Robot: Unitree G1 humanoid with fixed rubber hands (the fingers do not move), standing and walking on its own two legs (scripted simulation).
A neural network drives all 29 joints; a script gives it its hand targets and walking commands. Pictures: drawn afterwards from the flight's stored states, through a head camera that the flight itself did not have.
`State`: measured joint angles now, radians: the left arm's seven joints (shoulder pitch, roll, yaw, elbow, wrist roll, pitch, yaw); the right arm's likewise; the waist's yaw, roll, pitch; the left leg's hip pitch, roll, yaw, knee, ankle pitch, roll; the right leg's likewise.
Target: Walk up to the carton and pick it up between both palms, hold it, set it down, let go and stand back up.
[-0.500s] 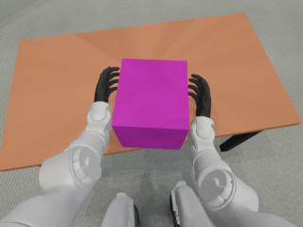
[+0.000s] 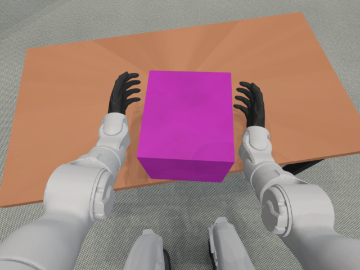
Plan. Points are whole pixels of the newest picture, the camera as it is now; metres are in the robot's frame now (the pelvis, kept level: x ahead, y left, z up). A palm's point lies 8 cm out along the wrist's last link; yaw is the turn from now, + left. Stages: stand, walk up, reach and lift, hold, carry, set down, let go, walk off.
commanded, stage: set down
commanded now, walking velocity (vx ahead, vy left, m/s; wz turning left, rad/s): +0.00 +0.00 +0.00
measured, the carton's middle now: (187, 129) +0.42 -0.03 -0.02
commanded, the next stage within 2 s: none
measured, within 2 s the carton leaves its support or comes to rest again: neither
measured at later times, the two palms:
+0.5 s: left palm (105, 93) +0.47 +0.13 +0.08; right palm (278, 100) +0.42 -0.21 +0.07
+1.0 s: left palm (81, 67) +0.46 +0.14 +0.16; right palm (299, 69) +0.43 -0.22 +0.15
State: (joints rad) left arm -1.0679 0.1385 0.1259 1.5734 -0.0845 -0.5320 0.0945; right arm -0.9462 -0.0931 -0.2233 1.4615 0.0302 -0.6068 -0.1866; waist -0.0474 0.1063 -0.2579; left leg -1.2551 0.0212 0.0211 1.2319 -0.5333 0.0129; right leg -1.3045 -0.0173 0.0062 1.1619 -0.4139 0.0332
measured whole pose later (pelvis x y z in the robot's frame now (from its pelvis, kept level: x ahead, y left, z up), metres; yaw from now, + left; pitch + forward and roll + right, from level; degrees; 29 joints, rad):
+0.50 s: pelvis -0.01 -0.01 +0.03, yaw +1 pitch +30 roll -2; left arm -1.08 0.21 -0.12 1.54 -0.27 -0.47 0.06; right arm -0.98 -0.15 -0.09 1.43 0.23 -0.44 -0.13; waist -0.11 0.06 -0.30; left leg -1.17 0.02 -0.02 1.09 -0.44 0.00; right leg -1.19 -0.01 -0.04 0.99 -0.33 0.01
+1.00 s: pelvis +0.00 -0.03 +0.08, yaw +3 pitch +22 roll -1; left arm -1.07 0.27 -0.10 1.53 -0.28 -0.33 0.01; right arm -0.93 -0.14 -0.03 1.28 0.27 -0.26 -0.18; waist -0.12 0.02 -0.23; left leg -0.83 0.02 -0.03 0.76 -0.31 -0.03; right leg -0.86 -0.01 -0.05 0.71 -0.23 -0.01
